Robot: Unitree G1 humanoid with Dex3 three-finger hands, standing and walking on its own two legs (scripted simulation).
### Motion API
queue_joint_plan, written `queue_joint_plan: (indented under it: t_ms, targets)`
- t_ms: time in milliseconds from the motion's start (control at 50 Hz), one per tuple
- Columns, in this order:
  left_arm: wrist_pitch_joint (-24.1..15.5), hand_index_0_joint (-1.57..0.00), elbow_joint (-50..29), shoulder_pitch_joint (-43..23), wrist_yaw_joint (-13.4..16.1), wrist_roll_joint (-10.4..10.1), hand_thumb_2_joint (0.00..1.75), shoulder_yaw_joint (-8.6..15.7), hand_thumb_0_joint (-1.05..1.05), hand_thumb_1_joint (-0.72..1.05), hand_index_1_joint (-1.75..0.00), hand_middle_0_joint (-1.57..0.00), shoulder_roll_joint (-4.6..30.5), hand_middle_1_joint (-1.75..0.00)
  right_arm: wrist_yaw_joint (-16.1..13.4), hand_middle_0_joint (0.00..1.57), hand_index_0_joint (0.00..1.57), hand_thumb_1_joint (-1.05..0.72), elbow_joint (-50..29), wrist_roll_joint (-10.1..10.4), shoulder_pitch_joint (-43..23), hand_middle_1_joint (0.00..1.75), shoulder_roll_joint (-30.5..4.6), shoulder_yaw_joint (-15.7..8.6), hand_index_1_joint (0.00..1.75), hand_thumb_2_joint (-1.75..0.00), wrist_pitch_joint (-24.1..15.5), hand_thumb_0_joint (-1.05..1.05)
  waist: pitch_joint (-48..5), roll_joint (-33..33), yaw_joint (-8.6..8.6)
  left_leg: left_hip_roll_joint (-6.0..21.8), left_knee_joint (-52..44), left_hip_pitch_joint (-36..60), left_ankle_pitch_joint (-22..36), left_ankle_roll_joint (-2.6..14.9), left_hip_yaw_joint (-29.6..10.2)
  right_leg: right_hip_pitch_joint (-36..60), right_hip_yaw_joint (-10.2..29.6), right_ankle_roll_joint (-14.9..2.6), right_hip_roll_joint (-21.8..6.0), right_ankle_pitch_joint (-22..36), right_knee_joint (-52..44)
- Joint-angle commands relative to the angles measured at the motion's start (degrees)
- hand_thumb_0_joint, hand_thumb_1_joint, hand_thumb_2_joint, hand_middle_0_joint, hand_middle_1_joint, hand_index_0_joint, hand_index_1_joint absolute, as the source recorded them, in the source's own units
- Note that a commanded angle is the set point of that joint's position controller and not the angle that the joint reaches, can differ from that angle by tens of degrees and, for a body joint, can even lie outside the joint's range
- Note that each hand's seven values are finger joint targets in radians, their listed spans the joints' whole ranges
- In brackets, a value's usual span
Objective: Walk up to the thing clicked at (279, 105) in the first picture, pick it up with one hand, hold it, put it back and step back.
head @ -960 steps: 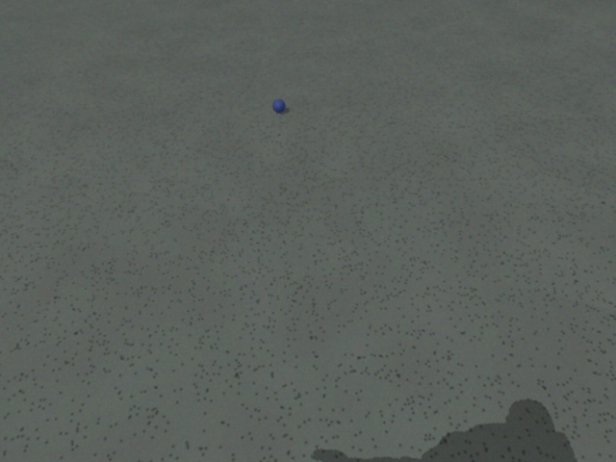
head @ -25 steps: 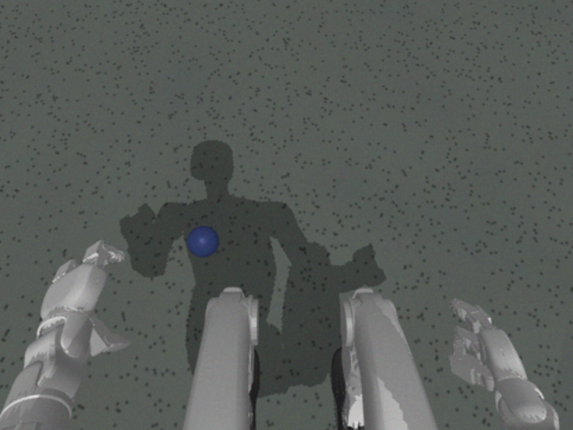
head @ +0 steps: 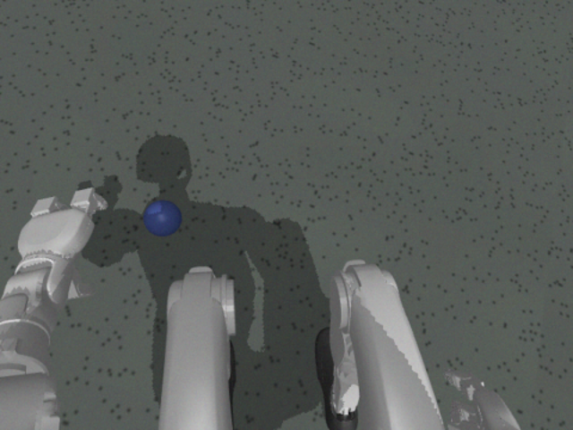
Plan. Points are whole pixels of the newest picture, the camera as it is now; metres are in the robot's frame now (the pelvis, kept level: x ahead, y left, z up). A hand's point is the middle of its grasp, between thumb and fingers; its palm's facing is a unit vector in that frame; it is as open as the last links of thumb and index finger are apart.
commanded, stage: rise first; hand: left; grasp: from above
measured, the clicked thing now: (162, 218) +0.47 +0.25 -0.34
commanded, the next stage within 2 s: approach in 1.00 s
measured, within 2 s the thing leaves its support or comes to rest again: neither
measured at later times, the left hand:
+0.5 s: hand (99, 243) +0.39 +0.31 -0.20, palm faces -0.46 -0.09 -0.88, open 13.9 cm
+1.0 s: hand (111, 237) +0.40 +0.31 -0.23, palm faces -0.45 -0.08 -0.89, open 13.9 cm
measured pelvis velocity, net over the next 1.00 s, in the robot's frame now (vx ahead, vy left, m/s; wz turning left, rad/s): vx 0.02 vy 0.00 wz -0.02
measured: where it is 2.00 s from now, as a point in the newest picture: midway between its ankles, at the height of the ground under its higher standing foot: (278, 403)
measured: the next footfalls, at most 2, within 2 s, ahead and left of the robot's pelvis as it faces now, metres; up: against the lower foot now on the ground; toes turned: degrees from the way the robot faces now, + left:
none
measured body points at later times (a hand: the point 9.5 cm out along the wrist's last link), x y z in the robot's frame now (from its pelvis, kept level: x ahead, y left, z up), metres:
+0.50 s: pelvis +0.01 +0.00 -0.03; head +0.23 +0.06 +0.36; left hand +0.41 +0.32 -0.15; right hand +0.12 -0.27 -0.16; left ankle +0.09 +0.12 -0.35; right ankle +0.10 -0.12 -0.35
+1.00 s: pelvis +0.02 +0.00 -0.05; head +0.24 +0.05 +0.34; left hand +0.42 +0.31 -0.17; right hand +0.11 -0.28 -0.17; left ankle +0.09 +0.12 -0.35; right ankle +0.10 -0.12 -0.35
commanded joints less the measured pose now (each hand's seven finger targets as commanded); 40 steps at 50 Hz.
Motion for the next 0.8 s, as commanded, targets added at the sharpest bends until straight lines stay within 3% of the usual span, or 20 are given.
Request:
queue_joint_plan:
  t_ms: [0,20,120,140,280,520,660,700,780]
  targets:
    - [0.52,-0.05,-5.49,-15.02,5.90,2.11,1.05,3.34,0.00,-0.58,-0.97,-0.07,15.32,-0.95,-0.36,0.20,0.20,-0.89,-2.70,-0.75,5.98,0.30,-12.61,-4.16,0.30,-0.90,-0.37,0.00,-34.78,14.22,1.16,-0.29,-16.57,32.51,4.58,0.45,0.82,8.51,-3.85,-3.26,0.58,5.89,-10.75]
    - [0.87,-0.05,-3.79,-15.10,6.25,2.73,1.05,2.60,0.00,-0.58,-0.97,-0.07,14.79,-0.95,-0.24,0.20,0.20,-0.90,-2.41,-0.94,6.31,0.30,-12.63,-4.26,0.30,-0.90,-0.23,0.00,-34.26,13.53,0.43,-0.33,-15.94,31.49,4.85,0.58,1.02,8.42,-3.91,-3.27,0.65,6.22,-10.70]
    - [2.07,-0.10,-1.10,-16.07,7.76,4.26,1.00,2.99,0.00,-0.53,-0.93,-0.11,15.65,-0.92,0.40,0.20,0.20,-0.90,-1.97,-1.92,7.20,0.30,-11.68,-4.17,0.30,-0.90,0.13,0.00,-35.36,11.13,0.98,-0.59,-12.85,29.09,6.35,1.42,2.79,11.26,-3.22,-3.10,0.95,7.80,-11.23]
    - [2.02,-0.10,-1.26,-17.86,7.83,4.49,1.00,2.32,0.00,-0.53,-0.93,-0.11,15.68,-0.92,0.51,0.20,0.20,-0.90,-2.06,-2.03,7.05,0.30,-11.69,-4.22,0.30,-0.90,0.15,0.00,-35.29,10.82,0.24,-0.57,-12.16,27.80,5.71,1.54,2.97,10.87,-3.23,-3.15,1.12,7.23,-11.13]
    - [1.25,-0.12,1.45,-19.17,8.59,6.38,0.97,2.32,0.00,-0.50,-0.92,-0.13,16.15,-0.91,1.00,0.20,0.20,-0.90,-1.64,-2.85,6.81,0.30,-11.30,-3.94,0.30,-0.90,0.30,0.00,-34.78,9.01,-0.14,-0.71,-9.77,24.97,4.65,1.99,3.38,10.56,-3.19,-3.01,1.40,6.31,-10.20]
    - [-1.14,-0.12,3.51,-21.39,12.07,10.06,0.97,2.88,0.00,-0.50,-0.94,-0.13,17.02,-0.93,1.34,0.20,0.20,-0.90,-0.56,-4.35,6.44,0.30,-11.38,-3.57,0.30,-0.90,0.83,0.00,-34.91,11.22,-0.91,-0.59,-7.42,23.53,5.28,1.91,3.40,8.40,-3.85,-2.98,1.89,6.87,-7.28]
    - [-0.22,-0.12,4.51,-21.57,13.98,10.40,0.98,3.39,0.00,-0.51,-0.94,-0.13,16.49,-0.93,1.42,0.20,0.20,-0.90,0.06,-4.88,6.71,0.30,-11.42,-4.00,0.30,-0.90,0.76,0.00,-35.69,11.56,-1.22,-0.50,-6.77,23.86,6.03,1.90,3.22,7.47,-3.92,-2.84,1.76,7.74,-6.18]
    - [0.34,-0.12,4.74,-20.87,14.48,10.17,0.97,4.14,0.00,-0.50,-0.94,-0.13,17.12,-0.93,1.37,0.20,0.20,-0.90,0.06,-4.78,6.36,0.30,-11.06,-3.87,0.30,-0.90,0.78,0.00,-35.58,10.98,-0.65,-0.48,-6.52,23.31,6.20,1.95,3.41,7.74,-3.68,-2.87,1.77,7.94,-6.25]
    - [1.04,-0.11,5.14,-21.70,14.70,10.28,0.98,3.42,0.00,-0.51,-0.96,-0.11,16.62,-0.95,1.42,0.20,0.20,-0.90,0.36,-4.78,6.55,0.30,-11.07,-4.02,0.30,-0.90,0.61,0.00,-35.52,11.87,-1.15,-0.26,-6.18,24.10,6.94,1.84,3.14,6.95,-3.83,-2.95,1.78,8.81,-5.56]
